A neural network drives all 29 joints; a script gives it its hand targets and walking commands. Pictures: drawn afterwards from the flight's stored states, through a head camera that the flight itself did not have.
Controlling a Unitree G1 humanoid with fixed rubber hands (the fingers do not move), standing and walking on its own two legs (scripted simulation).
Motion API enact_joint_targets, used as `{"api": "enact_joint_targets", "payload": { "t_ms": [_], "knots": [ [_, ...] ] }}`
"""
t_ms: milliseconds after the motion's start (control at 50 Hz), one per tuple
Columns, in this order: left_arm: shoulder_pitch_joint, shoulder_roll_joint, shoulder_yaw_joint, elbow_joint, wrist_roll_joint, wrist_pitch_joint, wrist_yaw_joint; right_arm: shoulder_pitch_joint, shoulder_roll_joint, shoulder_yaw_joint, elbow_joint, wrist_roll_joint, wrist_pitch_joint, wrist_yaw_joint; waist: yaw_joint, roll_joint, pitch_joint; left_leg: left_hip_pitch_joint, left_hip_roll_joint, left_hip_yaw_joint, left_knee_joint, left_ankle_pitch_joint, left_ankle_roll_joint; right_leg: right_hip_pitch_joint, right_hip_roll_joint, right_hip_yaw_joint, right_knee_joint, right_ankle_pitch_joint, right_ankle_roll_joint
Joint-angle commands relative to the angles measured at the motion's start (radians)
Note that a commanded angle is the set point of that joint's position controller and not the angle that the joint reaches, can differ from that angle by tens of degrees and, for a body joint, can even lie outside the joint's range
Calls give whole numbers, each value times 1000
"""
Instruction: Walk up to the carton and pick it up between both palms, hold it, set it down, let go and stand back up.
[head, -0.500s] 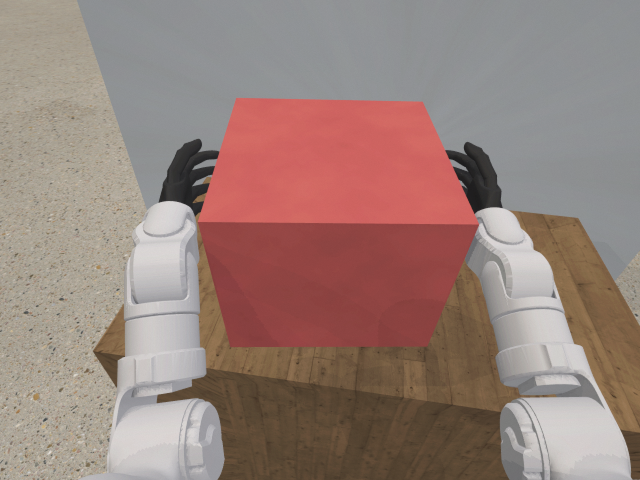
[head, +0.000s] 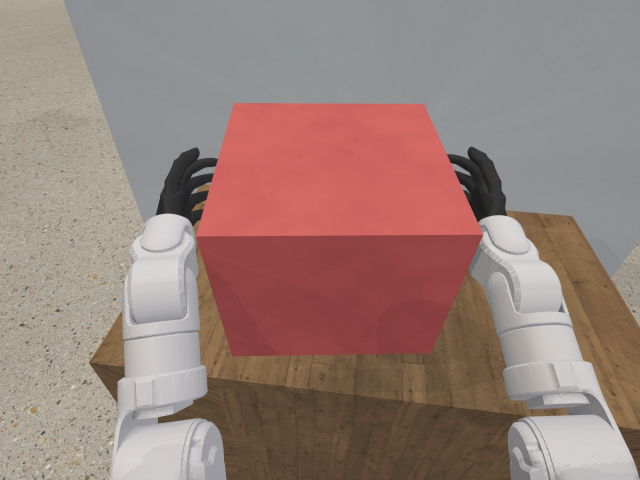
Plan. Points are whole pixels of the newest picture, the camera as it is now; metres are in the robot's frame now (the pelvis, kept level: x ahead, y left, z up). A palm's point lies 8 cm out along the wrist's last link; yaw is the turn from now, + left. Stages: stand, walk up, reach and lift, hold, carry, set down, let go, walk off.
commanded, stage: hold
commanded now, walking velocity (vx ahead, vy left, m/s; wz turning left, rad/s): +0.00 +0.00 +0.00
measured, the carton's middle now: (330, 226) +0.40 +0.00 +0.14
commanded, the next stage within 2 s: none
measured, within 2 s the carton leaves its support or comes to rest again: neither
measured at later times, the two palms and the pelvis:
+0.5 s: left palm (176, 215) +0.35 +0.18 +0.20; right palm (476, 215) +0.35 -0.18 +0.19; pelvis +0.00 +0.00 +0.00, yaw +1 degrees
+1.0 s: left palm (177, 217) +0.34 +0.18 +0.20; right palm (480, 217) +0.35 -0.18 +0.19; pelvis -0.01 +0.00 +0.00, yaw +0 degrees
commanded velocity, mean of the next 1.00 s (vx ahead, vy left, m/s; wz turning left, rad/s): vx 0.00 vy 0.00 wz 0.00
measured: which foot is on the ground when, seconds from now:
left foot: down 0.00-1.00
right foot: down 0.00-1.00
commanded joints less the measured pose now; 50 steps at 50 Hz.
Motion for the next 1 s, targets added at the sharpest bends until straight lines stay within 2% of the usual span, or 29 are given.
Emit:
{"api": "enact_joint_targets", "payload": {
  "t_ms": [0,60,80,100,140,160,200,240,280,360,380,420,440,460,480,500,520,560,580,600,680,780,800,820,840,880,900,920,980],
  "knots": [
    [-618,-371,-373,-58,-131,-42,-150,-716,490,326,-205,52,-49,155,21,25,-255,-19,-38,50,-65,81,-8,56,28,-9,-17,45,16],
    [-665,-408,-421,-70,-162,-58,-141,-736,509,315,-181,49,-63,169,-7,72,-306,7,-35,41,-54,86,-16,43,28,-12,-8,31,4],
    [-671,-403,-437,-75,-174,-67,-142,-764,500,326,-214,47,-74,170,-2,54,-344,15,-37,35,-43,106,-15,60,29,-18,5,64,9],
    [-685,-400,-446,-79,-180,-71,-139,-763,514,308,-197,50,-77,170,-15,61,-360,24,-39,39,-39,111,-17,46,28,-17,2,62,7],
    [-641,-389,-438,-47,-175,-71,-139,-780,507,324,-230,57,-89,163,-7,52,-367,24,-44,40,-27,145,-8,71,25,-20,6,115,22],
    [-637,-398,-422,-33,-169,-65,-140,-767,510,315,-209,53,-87,159,-14,53,-359,25,-43,37,-27,133,-15,70,24,-20,3,108,17],
    [-632,-391,-408,-9,-162,-69,-143,-790,505,327,-218,45,-88,155,2,24,-368,10,-45,36,-38,110,-1,69,24,-16,0,101,29],
    [-623,-391,-392,-7,-149,-71,-146,-770,497,316,-190,37,-85,157,6,22,-344,8,-39,40,-47,116,-8,81,29,-21,-1,96,21],
    [-616,-374,-359,52,-133,-68,-154,-794,490,306,-188,27,-85,155,13,-5,-307,-19,-43,47,-54,79,3,83,26,-20,-7,65,30],
    [-592,-370,-357,29,-135,-76,-157,-754,500,322,-186,37,-93,147,4,5,-327,19,-50,38,-37,149,-2,100,27,-21,0,147,32],
    [-641,-393,-396,-40,-159,-83,-155,-760,522,351,-204,51,-98,149,8,15,-366,31,-49,42,-27,197,-11,110,36,-27,12,175,27],
    [-615,-405,-431,-69,-174,-88,-147,-749,514,357,-246,75,-106,147,-5,49,-421,83,-44,32,0,288,-31,108,41,-28,22,248,27],
    [-616,-397,-431,-80,-173,-87,-144,-736,512,361,-239,68,-103,144,-14,49,-412,85,-48,30,11,313,-34,122,43,-34,22,257,24],
    [-631,-410,-442,-99,-168,-88,-142,-735,508,367,-251,71,-103,143,-2,55,-415,84,-47,29,13,308,-37,102,44,-28,18,243,25],
    [-612,-414,-452,-106,-173,-82,-136,-736,502,370,-277,85,-104,143,-13,68,-413,88,-49,32,18,317,-40,103,48,-33,18,247,22],
    [-590,-398,-444,-98,-161,-74,-136,-726,477,367,-262,91,-93,144,-5,80,-366,69,-44,27,14,310,-39,95,44,-31,20,235,22],
    [-574,-408,-438,-81,-156,-70,-138,-719,480,355,-268,77,-90,145,-19,58,-351,70,-44,22,5,286,-34,93,43,-34,11,212,21],
    [-555,-390,-449,-122,-172,-63,-137,-700,479,371,-297,92,-93,141,-17,45,-386,89,-38,26,11,323,-38,107,42,-31,22,261,18],
    [-550,-383,-425,-91,-147,-54,-140,-692,460,356,-257,96,-76,143,-11,55,-312,71,-38,24,0,285,-34,92,40,-24,11,220,20],
    [-543,-388,-430,-121,-152,-55,-141,-686,475,371,-278,92,-74,144,-15,42,-323,76,-38,22,0,288,-28,106,40,-25,12,235,18],
    [-557,-366,-389,-73,-133,-37,-144,-699,454,340,-236,81,-63,154,4,47,-264,19,-31,33,-31,198,-24,67,37,-18,-1,136,9],
    [-598,-401,-452,-138,-178,-55,-136,-737,487,360,-298,79,-87,161,-4,46,-390,76,-33,33,-8,257,-27,85,44,-24,9,173,5],
    [-596,-398,-436,-87,-167,-54,-135,-743,471,333,-263,68,-81,164,-10,48,-342,51,-32,28,-15,213,-23,69,40,-23,1,125,2],
    [-631,-407,-439,-111,-163,-59,-133,-744,485,341,-263,71,-84,164,-9,59,-358,51,-39,34,-16,203,-29,73,39,-25,1,126,6],
    [-624,-389,-419,-65,-156,-54,-134,-753,477,325,-233,56,-81,168,-5,28,-316,32,-38,38,-27,154,-17,57,41,-28,-2,87,11],
    [-590,-383,-390,-22,-139,-53,-138,-757,482,320,-222,49,-83,169,9,23,-302,0,-37,43,-45,102,-2,81,32,-17,-4,72,15],
    [-615,-369,-381,-47,-136,-56,-140,-759,488,319,-214,46,-84,167,10,25,-295,-6,-36,43,-52,90,0,74,30,-19,-2,61,15],
    [-609,-378,-378,-9,-137,-54,-145,-768,489,323,-219,40,-88,164,13,12,-300,-8,-41,48,-54,85,3,80,27,-13,-9,68,20],
    [-611,-373,-373,-23,-146,-64,-146,-780,515,344,-233,45,-93,158,23,3,-360,8,-44,49,-39,112,6,101,23,-13,5,127,25]
  ]
}}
